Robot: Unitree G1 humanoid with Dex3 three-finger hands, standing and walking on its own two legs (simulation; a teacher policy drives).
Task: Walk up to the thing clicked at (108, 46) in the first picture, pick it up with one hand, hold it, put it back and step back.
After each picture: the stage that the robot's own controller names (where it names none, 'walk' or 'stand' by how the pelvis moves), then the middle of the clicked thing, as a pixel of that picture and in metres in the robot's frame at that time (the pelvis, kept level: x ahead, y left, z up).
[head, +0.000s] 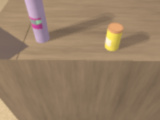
stand; (113, 37) +0.59 -0.11 +0.03
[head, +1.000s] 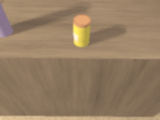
walk; (81, 31) +0.54 +0.05 +0.06
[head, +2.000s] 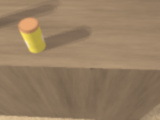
stand; (33, 36) +0.48 +0.21 +0.07
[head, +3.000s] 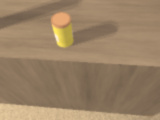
walk; (63, 30) +0.50 +0.13 +0.05
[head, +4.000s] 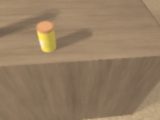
stand; (46, 37) +0.54 +0.18 +0.05
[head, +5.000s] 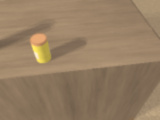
stand; (41, 48) +0.52 +0.20 +0.03
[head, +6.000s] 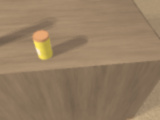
stand; (43, 45) +0.54 +0.20 +0.02
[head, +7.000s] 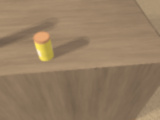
stand; (44, 46) +0.53 +0.20 +0.02
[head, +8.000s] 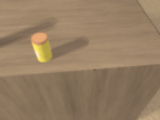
stand; (42, 47) +0.52 +0.21 +0.03
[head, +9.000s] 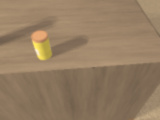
stand; (42, 45) +0.53 +0.20 +0.02
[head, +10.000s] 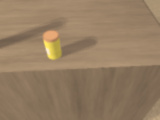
stand; (52, 45) +0.54 +0.17 +0.03
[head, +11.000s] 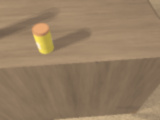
rise first; (43, 39) +0.53 +0.20 +0.03
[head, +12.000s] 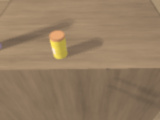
go down; (58, 45) +0.54 +0.18 +0.03
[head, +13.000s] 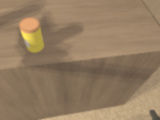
go down; (32, 35) +0.52 +0.16 +0.05
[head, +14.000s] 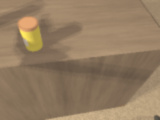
approach; (31, 34) +0.53 +0.17 +0.06
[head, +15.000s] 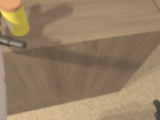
close in; (15, 16) +0.55 +0.18 +0.10
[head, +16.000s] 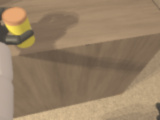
lift; (20, 28) +0.50 +0.17 +0.10
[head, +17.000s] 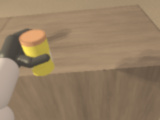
lift; (38, 53) +0.32 +0.15 +0.23
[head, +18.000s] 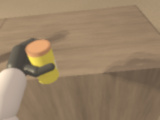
hold; (43, 62) +0.32 +0.14 +0.19
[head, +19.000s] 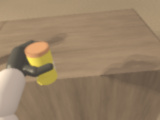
hold; (42, 63) +0.33 +0.14 +0.19
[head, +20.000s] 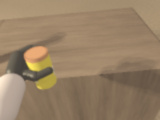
hold; (41, 68) +0.32 +0.15 +0.17
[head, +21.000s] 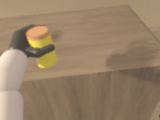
crouch; (42, 47) +0.38 +0.14 +0.20
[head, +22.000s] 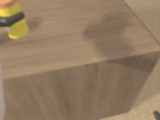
lower; (11, 17) +0.49 +0.18 +0.22
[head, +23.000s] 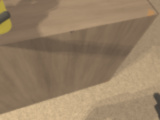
lower; out of the picture +0.55 +0.19 +0.11
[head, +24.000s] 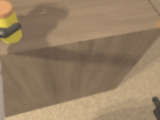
lower; (6, 23) +0.52 +0.19 +0.10
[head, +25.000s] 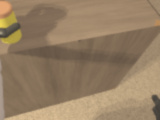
lower; (5, 23) +0.52 +0.19 +0.10
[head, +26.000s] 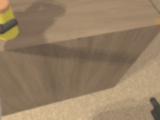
lower; (2, 19) +0.52 +0.19 +0.10
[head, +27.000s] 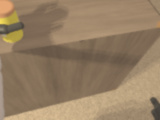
open; (7, 22) +0.52 +0.19 +0.10
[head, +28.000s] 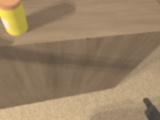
sink last; (12, 14) +0.52 +0.18 +0.10
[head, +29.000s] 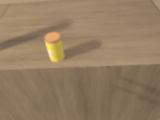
sink last; (54, 47) +0.52 +0.19 +0.07
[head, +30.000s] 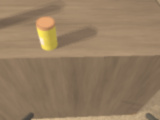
stand; (47, 34) +0.52 +0.17 +0.07
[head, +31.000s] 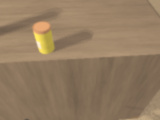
stand; (44, 38) +0.53 +0.18 +0.08
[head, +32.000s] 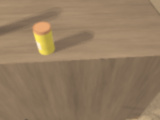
stand; (44, 38) +0.52 +0.18 +0.08
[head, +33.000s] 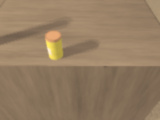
stand; (54, 45) +0.54 +0.17 +0.03
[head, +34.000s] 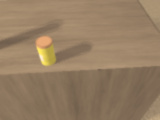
stand; (46, 51) +0.51 +0.19 +0.02
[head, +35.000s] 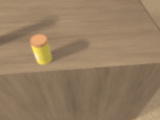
stand; (41, 49) +0.49 +0.21 +0.03
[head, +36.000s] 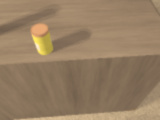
walk; (42, 39) +0.52 +0.19 +0.03
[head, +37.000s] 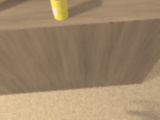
walk; (59, 5) +0.68 +0.14 +0.05
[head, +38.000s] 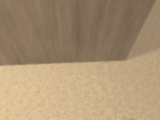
walk; out of the picture +0.97 +0.15 +0.05
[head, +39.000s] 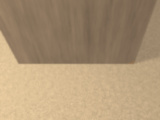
stand; out of the picture +1.15 +0.14 +0.04
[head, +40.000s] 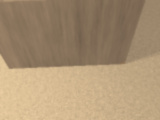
stand; out of the picture +1.14 +0.16 +0.02
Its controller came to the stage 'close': yes
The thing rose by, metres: 0.21
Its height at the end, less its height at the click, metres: +0.00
